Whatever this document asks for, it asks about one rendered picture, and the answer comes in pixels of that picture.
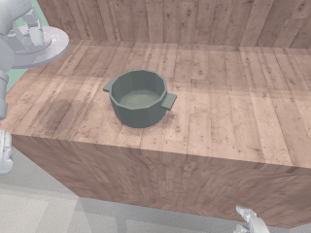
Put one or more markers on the table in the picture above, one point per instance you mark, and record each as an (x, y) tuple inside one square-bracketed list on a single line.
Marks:
[(238, 133)]

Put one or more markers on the robot left upper arm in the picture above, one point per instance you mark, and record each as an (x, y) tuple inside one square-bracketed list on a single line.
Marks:
[(6, 152)]

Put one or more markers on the knob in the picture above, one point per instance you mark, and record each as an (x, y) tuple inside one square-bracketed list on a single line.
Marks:
[(24, 31)]

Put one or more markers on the right robot hand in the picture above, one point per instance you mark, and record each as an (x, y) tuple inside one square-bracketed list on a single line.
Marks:
[(256, 224)]

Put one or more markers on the lid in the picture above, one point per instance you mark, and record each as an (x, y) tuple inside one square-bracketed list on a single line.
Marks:
[(56, 42)]

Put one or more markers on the pot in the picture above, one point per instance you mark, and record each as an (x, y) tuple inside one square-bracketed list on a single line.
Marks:
[(139, 97)]

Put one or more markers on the robot left forearm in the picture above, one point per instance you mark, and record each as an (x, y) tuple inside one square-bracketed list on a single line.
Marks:
[(7, 57)]

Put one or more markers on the left robot hand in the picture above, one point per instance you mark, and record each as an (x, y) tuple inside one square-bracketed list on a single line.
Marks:
[(25, 10)]

